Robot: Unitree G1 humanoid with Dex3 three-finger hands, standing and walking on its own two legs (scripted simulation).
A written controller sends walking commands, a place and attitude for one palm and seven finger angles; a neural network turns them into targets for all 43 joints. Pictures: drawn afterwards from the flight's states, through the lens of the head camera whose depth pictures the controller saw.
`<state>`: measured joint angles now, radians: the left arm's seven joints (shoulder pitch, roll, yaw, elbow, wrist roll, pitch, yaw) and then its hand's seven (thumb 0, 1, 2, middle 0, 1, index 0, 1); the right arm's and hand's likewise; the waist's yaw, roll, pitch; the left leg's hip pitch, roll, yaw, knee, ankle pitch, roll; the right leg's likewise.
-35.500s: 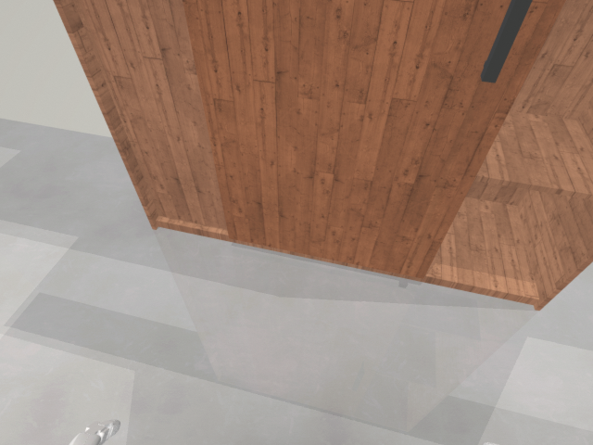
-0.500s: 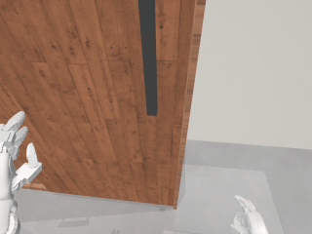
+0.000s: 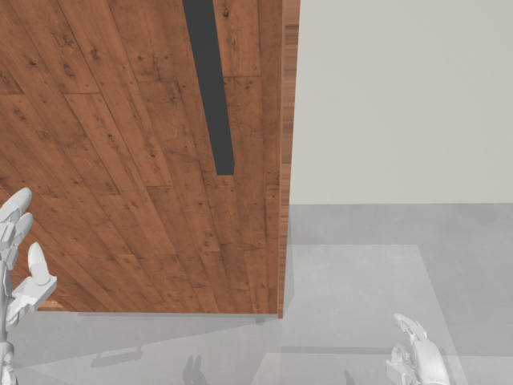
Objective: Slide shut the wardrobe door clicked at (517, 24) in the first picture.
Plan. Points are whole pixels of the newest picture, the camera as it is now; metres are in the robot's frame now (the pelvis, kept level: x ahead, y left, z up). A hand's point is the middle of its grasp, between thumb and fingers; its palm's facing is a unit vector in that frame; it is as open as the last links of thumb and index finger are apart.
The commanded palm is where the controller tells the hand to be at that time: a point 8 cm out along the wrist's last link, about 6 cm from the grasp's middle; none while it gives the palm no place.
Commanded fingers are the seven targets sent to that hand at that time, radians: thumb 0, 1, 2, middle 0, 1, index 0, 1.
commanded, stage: step back with the hand held close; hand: left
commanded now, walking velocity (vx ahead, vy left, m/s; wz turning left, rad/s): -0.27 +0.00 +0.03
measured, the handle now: (213, 72) +0.45 +0.09 +0.27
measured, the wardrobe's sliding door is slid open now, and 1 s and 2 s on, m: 0.00 0.00 0.00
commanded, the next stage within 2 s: stop stepping back and stand still in 0.82 s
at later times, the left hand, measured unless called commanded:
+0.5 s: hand out of the picture +0.12 +0.28 +0.14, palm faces +0.47 -0.78 -0.42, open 7.4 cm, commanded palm +0.06 +0.32 +0.17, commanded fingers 0.00 0.90 0.90 -0.20 -0.30 -0.20 -0.30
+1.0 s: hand out of the picture -0.01 +0.27 +0.16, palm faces +0.38 -0.80 -0.47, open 7.4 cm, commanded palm -0.07 +0.32 +0.17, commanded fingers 0.00 0.90 0.90 -0.20 -0.30 -0.20 -0.30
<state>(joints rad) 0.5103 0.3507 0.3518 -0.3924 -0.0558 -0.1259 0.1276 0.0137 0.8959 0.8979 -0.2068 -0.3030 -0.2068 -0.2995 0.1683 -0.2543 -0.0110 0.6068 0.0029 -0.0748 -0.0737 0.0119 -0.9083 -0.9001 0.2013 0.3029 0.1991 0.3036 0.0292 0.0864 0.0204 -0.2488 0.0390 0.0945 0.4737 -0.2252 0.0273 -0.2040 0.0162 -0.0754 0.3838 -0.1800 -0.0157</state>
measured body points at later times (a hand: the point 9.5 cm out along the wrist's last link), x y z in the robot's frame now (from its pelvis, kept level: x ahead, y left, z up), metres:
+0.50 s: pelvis -0.07 +0.02 -0.02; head -0.05 +0.01 +0.43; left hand +0.09 +0.31 +0.17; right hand +0.11 -0.22 -0.10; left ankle -0.04 +0.11 -0.72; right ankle -0.01 -0.11 -0.74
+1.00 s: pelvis -0.22 +0.02 -0.01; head -0.20 +0.03 +0.44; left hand -0.04 +0.31 +0.18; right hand -0.04 -0.22 -0.09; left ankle -0.20 +0.13 -0.71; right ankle -0.18 -0.10 -0.74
